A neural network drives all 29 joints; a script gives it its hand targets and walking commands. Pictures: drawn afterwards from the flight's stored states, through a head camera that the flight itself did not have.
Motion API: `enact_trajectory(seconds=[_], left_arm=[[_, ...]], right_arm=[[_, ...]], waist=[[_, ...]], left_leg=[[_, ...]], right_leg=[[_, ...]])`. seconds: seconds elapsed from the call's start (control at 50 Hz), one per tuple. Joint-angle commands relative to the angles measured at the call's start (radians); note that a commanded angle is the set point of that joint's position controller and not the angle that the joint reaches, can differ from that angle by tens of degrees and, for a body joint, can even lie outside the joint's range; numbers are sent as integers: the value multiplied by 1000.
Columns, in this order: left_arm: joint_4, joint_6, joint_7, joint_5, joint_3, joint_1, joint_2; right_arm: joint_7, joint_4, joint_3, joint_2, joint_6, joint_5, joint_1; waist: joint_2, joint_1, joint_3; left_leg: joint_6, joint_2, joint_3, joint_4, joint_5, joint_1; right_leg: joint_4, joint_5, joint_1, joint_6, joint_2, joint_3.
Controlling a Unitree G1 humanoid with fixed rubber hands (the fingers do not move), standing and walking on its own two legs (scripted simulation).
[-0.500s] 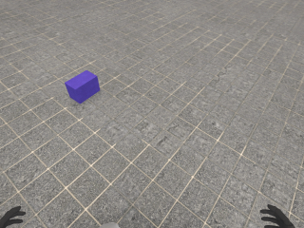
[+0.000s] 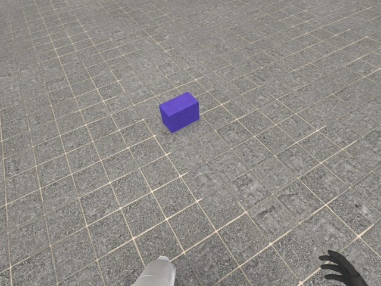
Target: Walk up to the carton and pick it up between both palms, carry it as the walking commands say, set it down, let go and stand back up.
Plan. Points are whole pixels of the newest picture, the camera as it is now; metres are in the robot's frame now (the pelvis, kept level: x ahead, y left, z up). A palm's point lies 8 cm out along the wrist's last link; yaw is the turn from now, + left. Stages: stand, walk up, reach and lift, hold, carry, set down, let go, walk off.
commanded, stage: walk up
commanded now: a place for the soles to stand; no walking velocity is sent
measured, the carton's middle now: (179, 112) +1.29 +0.22 -0.69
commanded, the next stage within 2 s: none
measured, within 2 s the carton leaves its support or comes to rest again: neither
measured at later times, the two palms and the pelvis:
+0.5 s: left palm (63, 213) +0.28 +0.37 -0.09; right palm (324, 205) +0.32 -0.29 -0.07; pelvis +0.22 +0.03 -0.01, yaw +7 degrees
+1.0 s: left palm (65, 176) +0.38 +0.39 -0.07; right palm (283, 126) +0.59 -0.25 -0.09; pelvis +0.41 +0.04 -0.01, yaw +11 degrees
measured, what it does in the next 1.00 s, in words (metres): walks ahead: left foot, then right foot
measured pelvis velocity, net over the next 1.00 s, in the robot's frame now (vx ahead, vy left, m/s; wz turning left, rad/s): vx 0.41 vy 0.04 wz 0.18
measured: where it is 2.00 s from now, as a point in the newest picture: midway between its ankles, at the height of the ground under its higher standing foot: (183, 187)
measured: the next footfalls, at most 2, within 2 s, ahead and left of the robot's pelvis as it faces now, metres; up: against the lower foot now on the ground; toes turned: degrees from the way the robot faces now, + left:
left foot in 0.16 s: +0.21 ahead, +0.14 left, +0.00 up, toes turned +7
right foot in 0.60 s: +0.44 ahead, -0.09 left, +0.00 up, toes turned +2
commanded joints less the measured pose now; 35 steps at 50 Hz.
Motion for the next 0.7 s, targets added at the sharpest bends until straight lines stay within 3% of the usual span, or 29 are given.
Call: enact_trajectory(seconds=[0.0,0.04,0.06,0.08,0.1,0.12,0.14,0.16,0.18,0.2,0.24,0.26,0.28,0.32,0.36,0.42,0.44,0.5,0.52,0.54,0.56,0.58,0.6,0.62,0.64,0.66,0.68], left_arm=[[-54,6,0,-14,42,20,211],[-59,16,7,-16,44,25,238],[-72,22,12,-18,46,3,248],[-78,27,13,-16,40,-9,240],[-87,32,14,-19,34,-27,233],[-100,36,19,-19,17,2,180],[-133,31,18,-17,-8,32,93],[-139,35,19,-13,2,68,154],[-121,38,22,-16,3,26,210],[-108,32,17,-23,4,-1,208],[-87,35,8,-22,17,45,172],[-81,42,-1,-22,14,76,164],[-75,50,-6,-22,17,84,154],[-93,57,-16,-19,17,37,137],[-110,55,-25,-9,15,-28,118],[-117,47,-37,-6,17,-129,113],[-117,42,-40,-7,16,-145,105],[-103,30,-44,-7,15,-156,110],[-92,26,-39,-5,18,-122,111],[-71,17,-31,-3,27,-63,136],[-46,13,-22,-1,45,48,182],[-47,8,-10,1,70,148,265],[-61,12,-8,-6,77,130,296],[-79,12,-9,-12,66,70,280],[-95,16,-5,-19,51,20,228],[-106,13,-2,-16,39,-17,200],[-106,11,-2,-17,33,-36,192]], right_arm=[[15,-97,-8,-57,-18,-8,-170],[13,-102,-24,-76,-16,-11,-182],[9,-92,-28,-76,-14,-8,-161],[5,-82,-36,-87,-18,-7,-122],[-3,-52,-53,-110,-19,-12,2],[-23,-6,-76,-153,-25,-25,180],[-53,-7,-101,-238,-32,-37,271],[-68,-63,-96,-272,-39,-4,192],[-69,-64,-92,-232,-36,19,138],[-75,-64,-81,-199,-38,27,102],[-82,-75,-57,-147,-51,30,76],[-80,-78,-50,-145,-55,29,56],[-75,-84,-42,-139,-58,20,40],[-67,-91,-38,-133,-63,15,59],[-61,-97,-41,-152,-71,8,79],[-58,-93,-39,-154,-73,4,129],[-59,-91,-40,-158,-75,0,142],[-62,-88,-36,-170,-71,4,148],[-63,-94,-32,-161,-69,4,145],[-65,-96,-20,-144,-73,1,160],[-67,-102,-14,-123,-72,-7,156],[-71,-125,2,-75,-73,-10,189],[-79,-112,-6,-118,-69,-3,198],[-91,-86,-15,-185,-59,-4,175],[-89,-69,-13,-181,-58,-4,177],[-81,-61,-10,-157,-55,4,193],[-74,-51,-14,-157,-51,7,198]], waist=[[-254,10,4],[-239,1,-27],[-235,-19,-28],[-186,-41,-43],[-137,-102,-115],[-19,-184,-227],[215,-214,-263],[119,-154,-265],[-15,-140,-229],[-59,-123,-140],[-45,-64,-72],[-7,-49,-66],[14,-39,-49],[75,-61,-13],[89,-82,17],[111,-122,28],[82,-127,36],[33,-106,-2],[-13,-81,-29],[-79,-46,-81],[-160,21,-134],[-331,64,-223],[-284,42,-183],[-217,23,-137],[-156,4,-66],[-159,-21,-26],[-183,-37,10]], left_leg=[[15,-18,143,-191,28,51],[39,-9,141,-199,-11,96],[52,-6,129,-225,-22,131],[71,-29,146,-244,-67,205],[97,-64,154,-294,-81,373],[149,-53,82,-316,-148,633],[230,206,-329,-350,-128,859],[313,320,-583,-437,-138,866],[310,304,-491,-445,-72,795],[289,261,-382,-430,101,690],[203,164,-188,-424,286,509],[198,133,-111,-442,265,429],[205,109,-78,-458,231,359],[222,82,-65,-513,72,330],[237,110,-86,-558,-92,296],[212,91,-73,-534,-39,332],[211,104,-72,-518,2,341],[187,122,-64,-446,79,356],[170,117,-61,-365,54,324],[138,79,-21,-257,111,285],[104,24,30,-38,68,166],[60,-69,63,232,-182,-2],[42,-101,26,330,-403,-136],[56,-40,-42,428,-385,-153],[49,-22,-62,404,-334,-136],[38,0,-55,337,-301,-100],[29,10,-44,294,-264,-57]], right_leg=[[-96,340,36,-130,-183,72],[-85,322,52,-156,-235,101],[-71,340,38,-160,-252,113],[8,401,24,-150,-236,83],[185,469,-19,-130,-203,33],[482,389,-164,-106,-137,10],[772,-138,-491,-62,-11,39],[836,-250,-632,-36,28,165],[838,-188,-605,-31,-36,218],[834,-145,-597,-34,-49,241],[704,-63,-480,-28,-81,262],[660,-39,-418,-22,-77,235],[614,-38,-384,-12,-68,210],[524,-2,-401,1,-55,184],[424,44,-406,5,-67,170],[280,146,-391,-5,-57,150],[241,169,-380,-9,-54,150],[154,166,-262,-16,-17,145],[94,156,-159,-13,8,143],[83,158,-14,-33,25,133],[67,82,168,-63,-22,202],[-2,-112,323,-142,-252,532],[-101,-244,313,-256,-407,814],[-93,-226,231,-273,-406,791],[-91,-123,130,-252,-353,660],[-111,-43,41,-230,-302,529],[-131,31,-48,-208,-268,441]])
